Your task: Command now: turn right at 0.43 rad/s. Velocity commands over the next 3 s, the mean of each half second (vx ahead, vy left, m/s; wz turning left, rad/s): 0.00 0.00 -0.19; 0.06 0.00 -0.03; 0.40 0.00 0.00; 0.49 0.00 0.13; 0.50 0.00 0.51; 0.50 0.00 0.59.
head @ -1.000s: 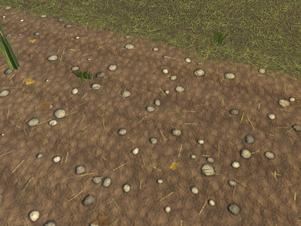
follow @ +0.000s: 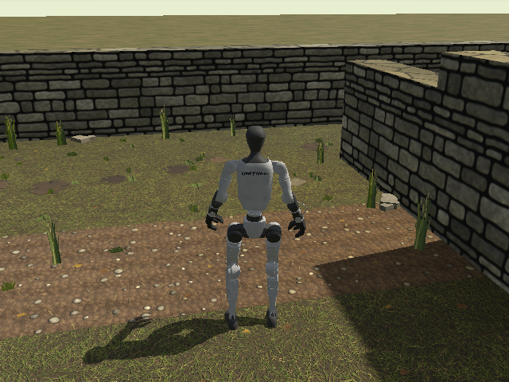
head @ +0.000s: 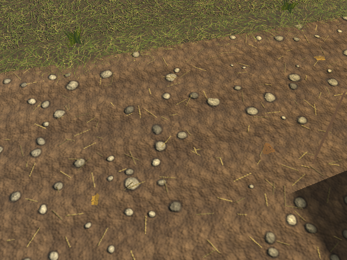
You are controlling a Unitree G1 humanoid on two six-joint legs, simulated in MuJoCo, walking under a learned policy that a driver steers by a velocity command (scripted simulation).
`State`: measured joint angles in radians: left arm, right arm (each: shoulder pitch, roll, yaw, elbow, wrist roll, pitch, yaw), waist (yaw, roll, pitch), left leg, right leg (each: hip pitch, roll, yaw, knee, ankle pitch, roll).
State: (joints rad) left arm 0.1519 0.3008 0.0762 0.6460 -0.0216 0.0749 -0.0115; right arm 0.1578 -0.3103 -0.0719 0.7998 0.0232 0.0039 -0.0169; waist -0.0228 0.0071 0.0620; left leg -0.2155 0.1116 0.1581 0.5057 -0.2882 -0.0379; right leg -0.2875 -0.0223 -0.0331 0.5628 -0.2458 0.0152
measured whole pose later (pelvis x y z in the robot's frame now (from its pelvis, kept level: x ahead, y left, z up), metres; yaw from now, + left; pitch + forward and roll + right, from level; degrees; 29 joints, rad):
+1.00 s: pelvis +0.04 -0.01 +0.00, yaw -4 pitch -1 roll +0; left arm 0.24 0.26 0.04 0.98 -0.02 -0.03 0.02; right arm 0.24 -0.26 -0.03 0.96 0.02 -0.05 -0.02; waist 0.00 0.00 0.00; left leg -0.21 0.01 -0.01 0.60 -0.43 0.04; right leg -0.21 0.03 0.02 0.58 -0.40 -0.06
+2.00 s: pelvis +0.51 -0.01 +0.00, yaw +2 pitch +2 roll -3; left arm 0.30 0.29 0.05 0.96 -0.01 -0.08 0.00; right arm 0.12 -0.26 -0.03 0.78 0.02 -0.07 0.03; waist 0.06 0.03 0.00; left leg -0.60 0.10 -0.01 0.60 -0.02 0.03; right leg 0.07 0.04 -0.12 0.20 -0.29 0.00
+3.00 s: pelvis +1.04 +0.14 +0.00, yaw +37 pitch +2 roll -2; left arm 0.32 0.30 0.07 0.87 -0.01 -0.07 0.00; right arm 0.10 -0.28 -0.06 0.59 0.03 -0.02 0.04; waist 0.10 0.04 0.04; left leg -0.65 0.09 0.00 0.68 -0.04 0.03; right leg 0.07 -0.01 -0.22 0.25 -0.34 0.02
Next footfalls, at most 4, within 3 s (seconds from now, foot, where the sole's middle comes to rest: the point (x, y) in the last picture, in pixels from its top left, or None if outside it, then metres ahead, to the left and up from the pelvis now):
0.42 left None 0.06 0.12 -0.77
1.52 right None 0.43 -0.13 -0.77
2.06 left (151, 197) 0.71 0.12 -0.77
2.56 right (180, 133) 1.03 -0.01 -0.77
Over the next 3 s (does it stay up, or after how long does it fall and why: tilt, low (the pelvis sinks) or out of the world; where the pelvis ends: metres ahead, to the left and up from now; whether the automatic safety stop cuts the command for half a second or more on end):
stays up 1.04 0.14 0.00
